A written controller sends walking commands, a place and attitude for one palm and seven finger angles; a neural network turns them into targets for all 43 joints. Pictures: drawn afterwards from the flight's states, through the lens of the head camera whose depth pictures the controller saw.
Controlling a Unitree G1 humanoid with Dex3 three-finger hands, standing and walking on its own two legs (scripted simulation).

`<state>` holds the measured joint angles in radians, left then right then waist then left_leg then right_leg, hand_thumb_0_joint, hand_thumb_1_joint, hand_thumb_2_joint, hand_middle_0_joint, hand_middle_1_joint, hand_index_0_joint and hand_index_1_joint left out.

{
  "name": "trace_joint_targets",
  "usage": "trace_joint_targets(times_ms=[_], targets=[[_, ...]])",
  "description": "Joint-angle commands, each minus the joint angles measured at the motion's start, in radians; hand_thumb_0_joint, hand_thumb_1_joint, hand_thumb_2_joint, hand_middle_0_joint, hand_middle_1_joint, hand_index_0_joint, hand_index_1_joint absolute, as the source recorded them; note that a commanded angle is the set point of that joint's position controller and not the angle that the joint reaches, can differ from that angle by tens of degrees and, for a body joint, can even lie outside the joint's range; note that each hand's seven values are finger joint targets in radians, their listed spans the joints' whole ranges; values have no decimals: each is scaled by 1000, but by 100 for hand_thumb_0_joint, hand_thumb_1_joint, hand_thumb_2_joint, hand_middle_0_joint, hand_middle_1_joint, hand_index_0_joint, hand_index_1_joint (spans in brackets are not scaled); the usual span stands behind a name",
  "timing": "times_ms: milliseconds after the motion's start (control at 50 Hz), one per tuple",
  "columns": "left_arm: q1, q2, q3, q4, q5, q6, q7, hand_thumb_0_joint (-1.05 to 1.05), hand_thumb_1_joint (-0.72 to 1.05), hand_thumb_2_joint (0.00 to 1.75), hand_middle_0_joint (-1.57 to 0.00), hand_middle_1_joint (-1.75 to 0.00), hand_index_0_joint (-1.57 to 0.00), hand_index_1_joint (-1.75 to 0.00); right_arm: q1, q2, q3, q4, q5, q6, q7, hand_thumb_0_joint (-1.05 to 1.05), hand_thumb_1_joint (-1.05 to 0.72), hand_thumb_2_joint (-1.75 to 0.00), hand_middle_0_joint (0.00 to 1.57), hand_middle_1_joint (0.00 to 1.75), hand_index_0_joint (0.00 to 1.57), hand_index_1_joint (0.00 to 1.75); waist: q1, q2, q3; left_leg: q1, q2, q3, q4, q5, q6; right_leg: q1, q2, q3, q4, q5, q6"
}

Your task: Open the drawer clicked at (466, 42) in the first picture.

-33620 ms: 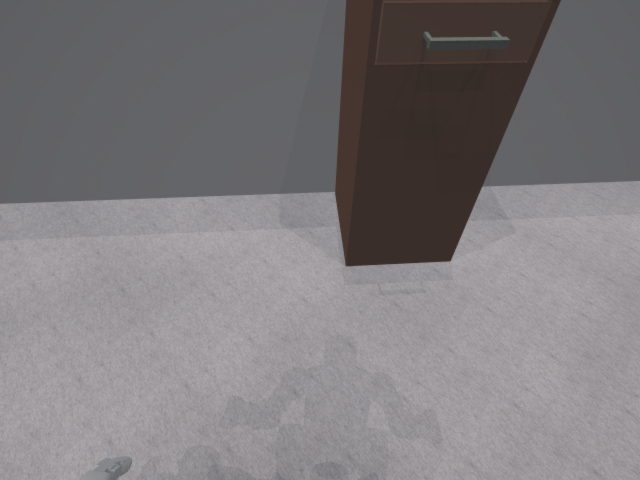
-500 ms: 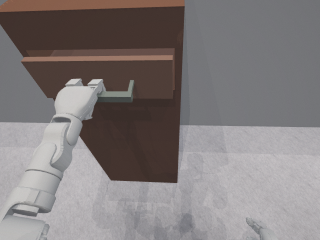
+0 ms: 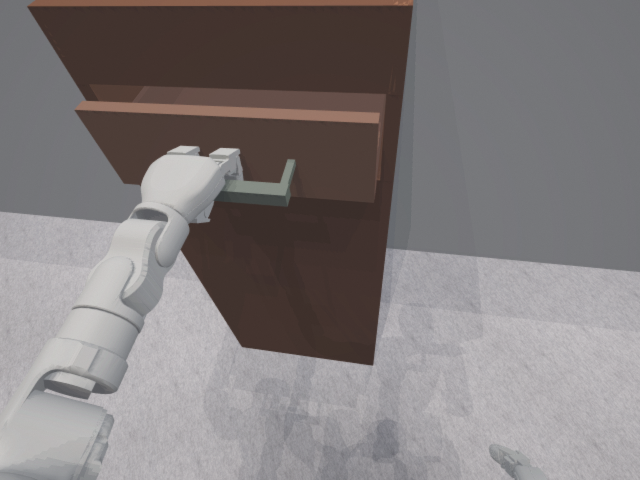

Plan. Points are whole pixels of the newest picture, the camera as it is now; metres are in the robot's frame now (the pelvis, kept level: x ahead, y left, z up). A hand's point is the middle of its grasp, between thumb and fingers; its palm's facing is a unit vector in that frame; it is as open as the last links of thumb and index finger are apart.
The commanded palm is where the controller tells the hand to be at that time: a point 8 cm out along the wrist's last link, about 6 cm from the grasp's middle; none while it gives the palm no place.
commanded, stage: pull the drawer open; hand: left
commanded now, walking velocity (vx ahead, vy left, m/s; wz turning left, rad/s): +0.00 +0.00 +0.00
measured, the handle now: (222, 177) +0.45 +0.17 +0.13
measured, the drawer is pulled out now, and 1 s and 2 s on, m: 0.05 0.14 0.23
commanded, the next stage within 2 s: none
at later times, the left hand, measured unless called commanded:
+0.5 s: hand (195, 235) +0.37 +0.19 +0.10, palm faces +0.04 -0.07 -1.00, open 5.5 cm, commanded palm +0.32 +0.21 +0.17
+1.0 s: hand (163, 282) +0.31 +0.21 +0.10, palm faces +0.04 -0.04 -1.00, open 5.4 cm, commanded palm +0.28 +0.21 +0.17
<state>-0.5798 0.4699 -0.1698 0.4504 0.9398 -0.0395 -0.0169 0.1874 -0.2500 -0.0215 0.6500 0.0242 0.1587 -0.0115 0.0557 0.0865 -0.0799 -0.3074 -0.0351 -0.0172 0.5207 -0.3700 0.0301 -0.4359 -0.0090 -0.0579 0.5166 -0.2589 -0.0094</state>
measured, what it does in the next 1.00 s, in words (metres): stands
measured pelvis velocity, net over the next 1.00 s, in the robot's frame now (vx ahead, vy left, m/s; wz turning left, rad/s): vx -0.02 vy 0.00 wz -0.01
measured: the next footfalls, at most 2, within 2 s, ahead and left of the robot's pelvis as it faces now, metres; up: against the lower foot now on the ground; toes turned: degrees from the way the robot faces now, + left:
none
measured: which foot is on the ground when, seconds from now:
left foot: down 0.00-1.00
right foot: down 0.00-1.00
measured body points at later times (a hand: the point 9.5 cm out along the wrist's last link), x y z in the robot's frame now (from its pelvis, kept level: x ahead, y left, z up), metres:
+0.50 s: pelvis -0.02 +0.00 +0.00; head +0.02 -0.03 +0.45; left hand +0.37 +0.19 +0.16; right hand +0.10 -0.25 -0.13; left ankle -0.09 +0.10 -0.73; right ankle -0.01 -0.11 -0.73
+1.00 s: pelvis -0.02 +0.00 +0.00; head +0.01 -0.04 +0.45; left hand +0.30 +0.21 +0.15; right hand +0.20 -0.20 -0.11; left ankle -0.09 +0.10 -0.73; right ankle -0.01 -0.11 -0.73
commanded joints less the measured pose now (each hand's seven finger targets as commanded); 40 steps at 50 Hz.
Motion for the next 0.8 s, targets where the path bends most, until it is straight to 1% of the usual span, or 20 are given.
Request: trace_joint_targets(times_ms=[0,40,80,140,180,260,300,320,340,360,380,420,460,580,600,640,660,700,760,780], targets=[[-481,207,144,-182,4,-25,69,0,90,90,-40,-135,-40,-135,11,-119,-44,-105,-7,-27,-7,0,-90,-90,20,30,20,30,-52,-65,-411,76,4,-2,27,745,-32,300,19,36,35,534,-26],[-491,191,123,-171,16,-26,79,0,90,90,-40,-135,-40,-135,6,-120,-44,-103,-5,-25,-5,0,-90,-90,20,30,20,30,-54,-62,-397,64,3,0,12,662,-32,281,20,36,25,463,-28],[-503,209,135,-157,17,-30,88,0,90,90,-40,-135,-40,-135,7,-122,-45,-104,-3,-25,-7,0,-90,-90,20,30,20,30,-56,-77,-397,45,3,3,2,613,-26,291,19,37,19,437,-30],[-502,184,121,-131,12,-27,91,0,90,90,-40,-135,-40,-135,13,-122,-49,-103,1,-24,-12,0,-90,-90,20,30,20,30,-60,-87,-400,32,2,5,2,630,-21,298,20,35,30,465,-29],[-424,235,172,-157,5,-27,90,0,90,90,-40,-135,-40,-135,11,-123,-50,-117,-3,-23,-8,0,-90,-90,20,30,20,30,-29,-64,-458,46,6,3,5,690,-25,348,16,41,39,497,-28],[-278,247,201,-210,0,-29,82,0,90,90,-40,-135,-40,-135,-24,-131,-47,-149,1,-21,2,0,-90,-90,20,30,20,30,-7,-88,-428,20,9,8,-18,630,-20,375,13,46,28,462,-27],[-213,209,182,-236,-7,-26,83,0,90,90,-40,-135,-40,-135,-44,-124,-43,-165,6,-23,4,0,-90,-90,20,30,20,30,-3,-87,-363,-4,13,10,-35,581,-15,353,14,43,19,415,-28],[-198,252,222,-260,-5,-26,90,0,90,90,-40,-135,-40,-135,-51,-129,-43,-167,6,-26,4,0,-90,-90,20,30,20,30,4,-101,-352,-10,16,11,-44,562,-14,359,14,44,15,406,-28],[-154,254,228,-263,-1,-18,92,0,90,90,-40,-135,-40,-135,-63,-129,-43,-174,6,-27,4,0,-90,-90,20,30,20,30,12,-91,-353,-13,14,19,-46,555,-11,369,13,50,15,405,-27],[-105,297,270,-301,-1,-14,95,0,90,90,-40,-135,-40,-135,-68,-136,-44,-182,6,-28,5,0,-90,-90,20,30,20,30,23,-92,-371,-5,16,15,-49,576,-15,387,13,51,17,410,-29],[-104,256,230,-353,-3,-11,93,0,90,90,-40,-135,-40,-135,-85,-124,-39,-195,6,-32,9,0,-90,-90,20,30,20,30,20,-53,-380,6,17,17,-53,576,-18,388,8,53,16,406,-27],[6,261,258,-427,-11,1,98,0,90,90,-40,-135,-40,-135,-99,-122,-40,-207,6,-39,16,0,-90,-90,20,30,20,30,36,-30,-374,27,24,13,-52,643,-25,391,11,49,19,424,-29],[81,282,292,-454,-16,25,99,0,90,90,-40,-135,-40,-135,-114,-127,-39,-209,7,-40,20,0,-90,-90,20,30,20,30,41,-63,-371,30,26,16,-53,653,-25,404,12,49,13,432,-27],[196,248,276,-635,-24,70,105,0,90,90,-40,-135,-40,-135,-161,-115,-26,-216,5,-52,29,0,-90,-90,20,30,20,30,37,-26,-323,78,36,14,-65,705,-38,378,13,41,-1,434,-25],[250,267,308,-664,-30,75,108,0,90,90,-40,-135,-40,-135,-164,-115,-25,-219,3,-53,31,0,-90,-90,20,30,20,30,48,-33,-326,80,35,11,-65,722,-39,397,15,40,0,449,-26],[303,251,302,-715,-31,84,107,0,90,90,-40,-135,-40,-135,-175,-110,-20,-220,0,-53,34,0,-90,-90,20,30,20,30,49,-46,-338,94,33,17,-63,733,-36,411,12,43,-1,477,-24],[333,272,323,-721,-33,86,106,0,90,90,-40,-135,-40,-135,-181,-113,-19,-218,1,-51,33,0,-90,-90,20,30,20,30,48,-47,-326,95,33,19,-64,727,-38,412,13,44,-6,473,-24],[386,232,299,-763,-38,90,106,0,90,90,-40,-135,-40,-135,-195,-102,-11,-222,-2,-51,36,0,-90,-90,20,30,20,30,49,-43,-288,93,33,17,-71,725,-39,404,13,36,-10,468,-25],[457,255,327,-853,-40,90,111,0,90,90,-40,-135,-40,-135,-208,-103,-8,-223,-4,-48,41,0,-90,-90,20,30,20,30,55,-26,-297,122,34,19,-67,751,-42,410,14,38,-15,479,-25],[267,228,264,-806,-18,95,116,0,90,90,-40,-135,-40,-135,-216,-105,0,-198,-8,-45,35,0,-90,-90,20,30,20,30,21,-20,-262,113,31,14,-65,711,-46,354,15,37,-18,446,-26]])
